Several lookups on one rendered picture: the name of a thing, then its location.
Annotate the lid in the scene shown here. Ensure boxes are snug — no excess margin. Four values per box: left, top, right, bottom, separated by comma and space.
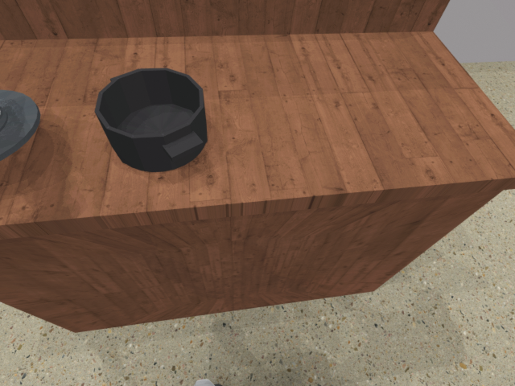
0, 90, 40, 161

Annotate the pot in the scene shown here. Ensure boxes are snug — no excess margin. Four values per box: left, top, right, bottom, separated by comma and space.
95, 68, 208, 172

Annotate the table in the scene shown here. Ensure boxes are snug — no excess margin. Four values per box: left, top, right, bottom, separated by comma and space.
0, 0, 515, 333

